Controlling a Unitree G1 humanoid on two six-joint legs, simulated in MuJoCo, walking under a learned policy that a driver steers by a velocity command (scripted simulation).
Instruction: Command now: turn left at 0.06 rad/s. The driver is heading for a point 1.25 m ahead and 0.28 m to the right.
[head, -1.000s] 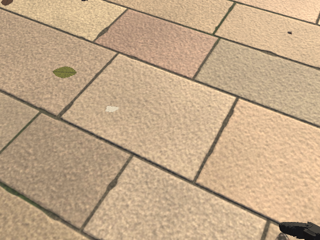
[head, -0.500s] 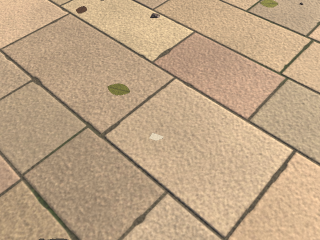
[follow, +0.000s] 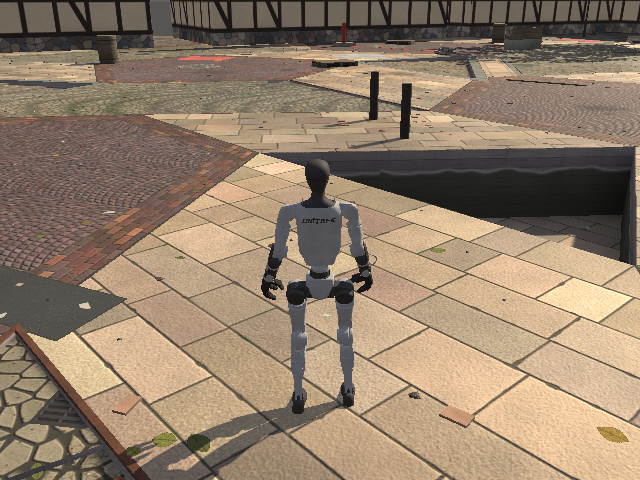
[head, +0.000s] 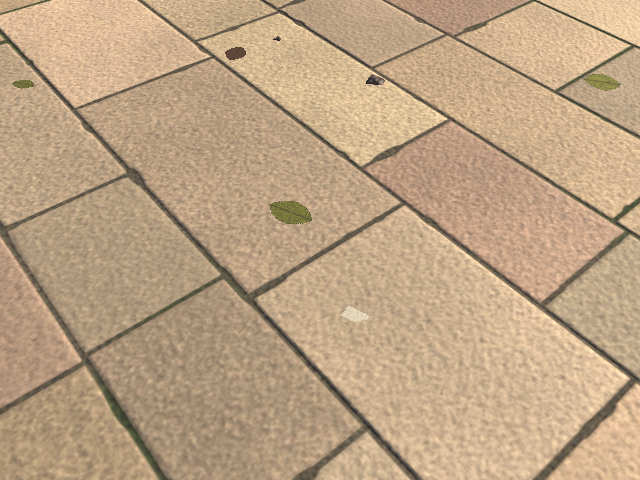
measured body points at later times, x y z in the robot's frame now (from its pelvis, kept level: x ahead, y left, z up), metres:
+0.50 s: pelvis +0.02 +0.00 +0.00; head +0.03 +0.00 +0.45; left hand +0.10 +0.26 -0.14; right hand +0.10 -0.25 -0.13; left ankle -0.01 +0.11 -0.73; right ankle +0.05 -0.15 -0.73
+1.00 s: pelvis +0.02 +0.00 +0.00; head +0.03 +0.00 +0.45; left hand +0.05 +0.25 -0.15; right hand +0.04 -0.25 -0.15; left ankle -0.01 +0.11 -0.73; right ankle +0.05 -0.15 -0.73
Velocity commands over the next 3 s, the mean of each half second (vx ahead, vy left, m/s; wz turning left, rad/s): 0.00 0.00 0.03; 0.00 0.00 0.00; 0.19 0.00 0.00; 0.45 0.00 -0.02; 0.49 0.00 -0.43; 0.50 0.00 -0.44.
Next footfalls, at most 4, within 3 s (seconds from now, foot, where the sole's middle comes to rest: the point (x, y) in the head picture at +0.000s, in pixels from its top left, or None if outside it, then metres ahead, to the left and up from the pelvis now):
1.86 left None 0.48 0.08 -0.77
2.42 right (415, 384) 0.76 -0.18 -0.77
2.90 left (376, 270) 1.10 -0.11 -0.77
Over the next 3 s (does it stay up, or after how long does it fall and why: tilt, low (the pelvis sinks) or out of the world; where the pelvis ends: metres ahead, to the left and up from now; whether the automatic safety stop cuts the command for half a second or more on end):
stays up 0.95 -0.14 -0.01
